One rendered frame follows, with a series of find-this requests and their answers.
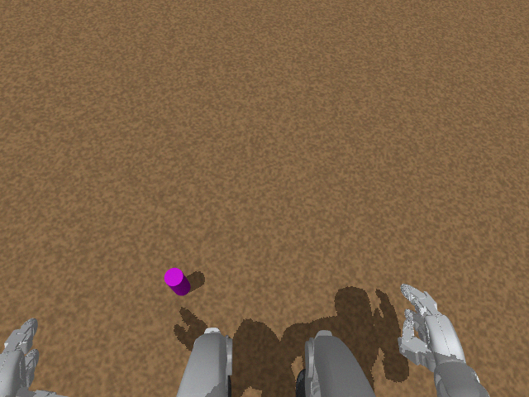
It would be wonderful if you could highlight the right robot hand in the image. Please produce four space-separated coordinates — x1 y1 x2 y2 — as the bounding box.
398 284 466 372

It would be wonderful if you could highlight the left robot hand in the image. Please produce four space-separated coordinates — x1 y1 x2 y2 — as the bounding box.
0 318 68 397

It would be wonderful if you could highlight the can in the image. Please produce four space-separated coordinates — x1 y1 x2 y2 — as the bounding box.
164 268 191 296

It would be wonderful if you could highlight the right robot arm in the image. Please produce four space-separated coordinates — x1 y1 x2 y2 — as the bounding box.
434 362 489 397

